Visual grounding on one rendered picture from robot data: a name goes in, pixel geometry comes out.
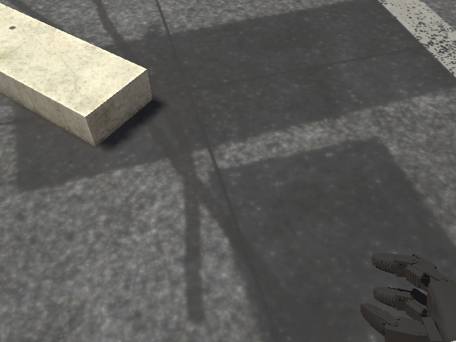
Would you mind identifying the robot right hand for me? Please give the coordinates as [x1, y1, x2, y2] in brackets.
[361, 253, 456, 342]

